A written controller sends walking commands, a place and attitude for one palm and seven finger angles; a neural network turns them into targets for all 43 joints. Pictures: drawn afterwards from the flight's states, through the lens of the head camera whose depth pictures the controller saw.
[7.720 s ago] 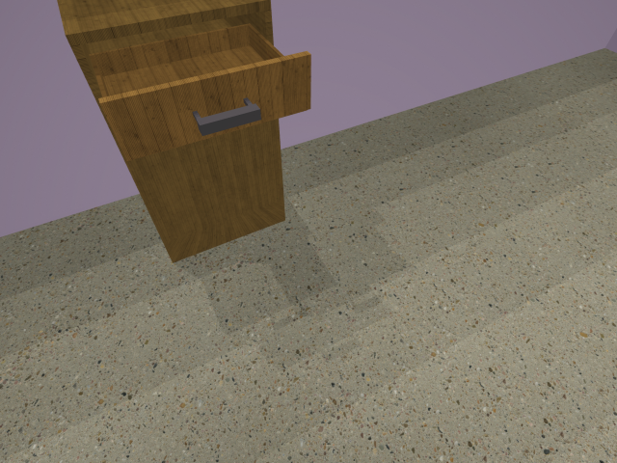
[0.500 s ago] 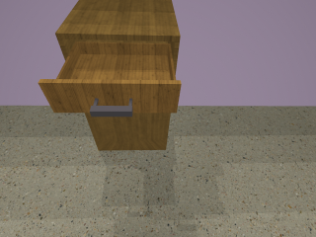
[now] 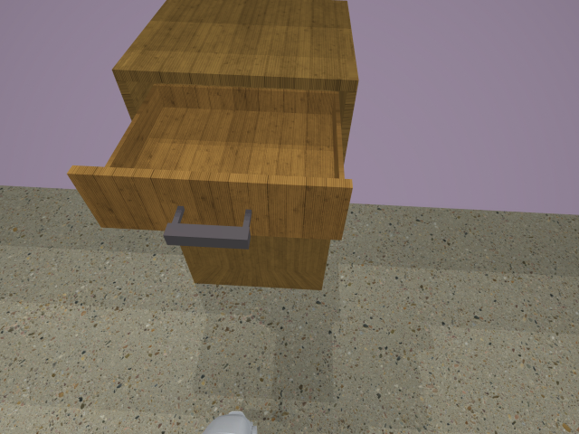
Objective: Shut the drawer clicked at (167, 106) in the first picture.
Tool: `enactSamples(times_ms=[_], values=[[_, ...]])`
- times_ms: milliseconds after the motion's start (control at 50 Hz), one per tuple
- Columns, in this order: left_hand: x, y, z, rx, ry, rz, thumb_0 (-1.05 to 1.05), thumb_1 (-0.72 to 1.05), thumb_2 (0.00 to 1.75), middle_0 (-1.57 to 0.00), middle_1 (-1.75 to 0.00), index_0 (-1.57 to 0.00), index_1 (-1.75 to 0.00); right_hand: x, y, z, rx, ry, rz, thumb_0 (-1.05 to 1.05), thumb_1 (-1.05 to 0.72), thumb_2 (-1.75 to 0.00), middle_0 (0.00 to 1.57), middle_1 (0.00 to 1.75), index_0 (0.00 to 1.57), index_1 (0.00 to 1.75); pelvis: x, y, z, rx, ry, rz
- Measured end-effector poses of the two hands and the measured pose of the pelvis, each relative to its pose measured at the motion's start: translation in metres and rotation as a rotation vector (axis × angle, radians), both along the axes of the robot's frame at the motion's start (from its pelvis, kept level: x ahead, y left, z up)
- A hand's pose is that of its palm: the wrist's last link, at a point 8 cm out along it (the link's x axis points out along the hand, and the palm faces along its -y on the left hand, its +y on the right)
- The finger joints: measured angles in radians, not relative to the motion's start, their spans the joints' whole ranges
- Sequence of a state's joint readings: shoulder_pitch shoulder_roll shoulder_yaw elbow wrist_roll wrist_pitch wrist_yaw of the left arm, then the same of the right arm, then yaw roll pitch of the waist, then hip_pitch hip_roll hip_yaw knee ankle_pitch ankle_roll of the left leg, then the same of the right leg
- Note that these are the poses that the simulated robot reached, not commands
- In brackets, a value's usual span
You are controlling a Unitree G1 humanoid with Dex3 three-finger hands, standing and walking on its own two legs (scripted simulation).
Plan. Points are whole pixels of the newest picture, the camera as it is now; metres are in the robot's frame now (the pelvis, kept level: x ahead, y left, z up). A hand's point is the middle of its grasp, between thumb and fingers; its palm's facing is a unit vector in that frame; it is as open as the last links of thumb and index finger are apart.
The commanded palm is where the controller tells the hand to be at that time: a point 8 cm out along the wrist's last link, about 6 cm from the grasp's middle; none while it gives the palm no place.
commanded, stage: take the last steps up to it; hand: left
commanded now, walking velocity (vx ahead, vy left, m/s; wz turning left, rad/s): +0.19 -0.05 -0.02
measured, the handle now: (211, 224) +0.42 +0.18 +0.01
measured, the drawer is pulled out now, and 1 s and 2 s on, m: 0.28 0.28 0.28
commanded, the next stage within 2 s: come to a stop and stand still in 0.18 s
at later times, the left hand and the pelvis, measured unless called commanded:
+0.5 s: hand (187, 393) +0.20 +0.19 -0.17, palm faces +0.01 -0.98 -0.21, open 7.3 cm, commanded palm none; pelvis +0.11 +0.01 +0.00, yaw -1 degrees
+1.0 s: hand out of the picture +0.11 +0.22 -0.18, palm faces +0.05 -0.98 -0.20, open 7.3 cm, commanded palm none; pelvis +0.07 +0.03 +0.00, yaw -1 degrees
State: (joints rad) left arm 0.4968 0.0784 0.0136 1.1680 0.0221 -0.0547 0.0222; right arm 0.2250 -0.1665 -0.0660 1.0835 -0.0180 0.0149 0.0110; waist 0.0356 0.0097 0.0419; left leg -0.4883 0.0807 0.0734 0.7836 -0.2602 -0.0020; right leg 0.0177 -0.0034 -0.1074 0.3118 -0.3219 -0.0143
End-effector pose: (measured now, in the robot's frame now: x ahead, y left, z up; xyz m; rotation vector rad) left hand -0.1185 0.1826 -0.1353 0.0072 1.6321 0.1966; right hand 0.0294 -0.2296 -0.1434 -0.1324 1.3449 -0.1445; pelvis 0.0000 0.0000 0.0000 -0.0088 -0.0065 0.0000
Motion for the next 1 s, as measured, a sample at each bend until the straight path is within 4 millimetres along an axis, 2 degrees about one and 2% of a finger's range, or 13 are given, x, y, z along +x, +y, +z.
enactSamples(times_ms=[60,100,140,200,300,380,440,520,600,680,840,920,1000], values=[[0.005,0.009,-0.009,-0.023,0.049,0.023,0.01,0.91,0.90,-0.20,-0.30,-0.20,-0.30,0.051,0.015,-0.002,-0.020,-0.078,0.039,0.01,-0.92,-0.90,0.19,0.30,0.20,0.30,0.021,0.014,-0.009,-0.009,0.000,-0.002],[0.016,0.018,-0.020,-0.036,0.070,0.017,0.01,0.91,0.90,-0.20,-0.30,-0.20,-0.30,0.078,0.026,-0.003,-0.035,-0.145,0.048,0.01,-0.92,-0.90,0.19,0.30,0.20,0.30,0.033,0.023,-0.017,-0.008,-0.005,-0.013],[0.037,0.030,-0.024,-0.034,0.059,-0.011,0.01,0.91,0.90,-0.20,-0.30,-0.20,-0.30,0.094,0.035,0.001,-0.037,-0.189,0.038,0.00,-0.92,-0.90,0.19,0.30,0.20,0.30,0.042,0.028,-0.016,-0.003,-0.017,-0.035],[0.088,0.050,-0.026,-0.015,-0.024,-0.058,0.01,0.91,0.90,-0.20,-0.30,-0.20,-0.30,0.104,0.041,0.011,-0.045,-0.227,-0.013,-0.01,-0.93,-0.90,0.20,0.30,0.21,0.30,0.056,0.033,-0.009,-0.002,-0.025,-0.046],[0.189,0.073,-0.018,0.035,-0.243,-0.108,0.01,0.91,0.90,-0.20,-0.30,-0.20,-0.30,0.104,0.032,0.022,-0.076,-0.204,-0.034,-0.03,-0.96,-0.90,0.20,0.30,0.21,0.30,0.076,0.036,0.001,0.001,-0.018,-0.045],[0.255,0.077,-0.009,0.071,-0.372,-0.134,0.00,0.91,0.90,-0.19,-0.30,-0.20,-0.30,0.091,0.029,0.018,-0.065,-0.119,-0.040,-0.02,-0.94,-0.90,0.20,0.30,0.21,0.30,0.092,0.031,0.004,0.009,-0.016,-0.032],[0.289,0.071,-0.004,0.091,-0.421,-0.154,0.00,0.92,0.90,-0.19,-0.30,-0.20,-0.30,0.080,0.030,0.010,-0.039,-0.049,-0.055,-0.01,-0.93,-0.90,0.20,0.30,0.21,0.30,0.101,0.022,0.003,0.014,-0.022,-0.022],[0.316,0.056,-0.003,0.112,-0.437,-0.190,0.00,0.91,0.90,-0.19,-0.30,-0.20,-0.30,0.067,0.026,-0.007,0.009,0.032,-0.098,0.00,-0.92,-0.90,0.20,0.30,0.21,0.30,0.114,0.006,-0.004,0.034,-0.027,-0.028],[0.319,0.039,-0.003,0.122,-0.408,-0.221,0.00,0.91,0.90,-0.20,-0.30,-0.20,-0.30,0.060,0.018,-0.020,0.045,0.086,-0.140,0.00,-0.91,-0.90,0.20,0.30,0.21,0.30,0.117,-0.005,-0.009,0.027,-0.016,-0.031],[0.309,0.033,-0.001,0.130,-0.389,-0.195,0.00,0.92,0.90,-0.20,-0.30,-0.20,-0.30,0.058,0.009,-0.019,0.039,0.115,-0.128,0.00,-0.91,-0.90,0.20,0.30,0.20,0.30,0.109,-0.008,-0.007,0.033,-0.005,-0.022],[0.272,0.055,-0.006,0.132,-0.368,-0.153,0.00,0.91,0.90,-0.20,-0.30,-0.20,-0.30,0.071,0.002,-0.009,-0.021,0.035,-0.067,0.00,-0.91,-0.90,0.19,0.30,0.20,0.30,0.085,0.006,-0.007,0.025,0.003,-0.017],[0.249,0.073,-0.021,0.109,-0.340,-0.129,0.00,0.91,0.90,-0.20,-0.30,-0.20,-0.30,0.069,0.012,-0.003,-0.060,-0.031,-0.054,0.00,-0.91,-0.90,0.19,0.30,0.20,0.30,0.073,0.020,-0.013,0.018,-0.006,-0.027],[0.225,0.081,-0.018,0.096,-0.294,-0.114,0.00,0.91,0.90,-0.20,-0.30,-0.20,-0.30,0.060,0.028,0.007,-0.056,-0.036,-0.041,0.00,-0.91,-0.90,0.19,0.30,0.20,0.30,0.068,0.026,-0.004,0.014,-0.007,-0.022]])
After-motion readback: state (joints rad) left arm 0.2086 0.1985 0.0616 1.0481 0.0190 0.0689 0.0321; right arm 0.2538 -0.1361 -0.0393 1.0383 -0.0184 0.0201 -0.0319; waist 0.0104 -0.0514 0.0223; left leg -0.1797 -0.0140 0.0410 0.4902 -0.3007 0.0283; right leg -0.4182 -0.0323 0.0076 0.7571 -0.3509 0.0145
